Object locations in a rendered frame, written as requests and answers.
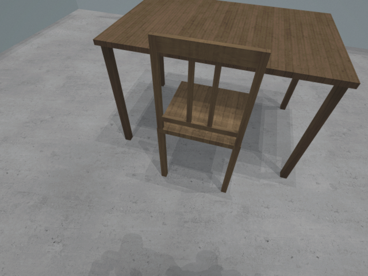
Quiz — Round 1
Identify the chair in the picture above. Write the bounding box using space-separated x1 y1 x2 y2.
148 32 271 193

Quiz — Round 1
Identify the table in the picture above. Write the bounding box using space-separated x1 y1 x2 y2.
93 0 360 178

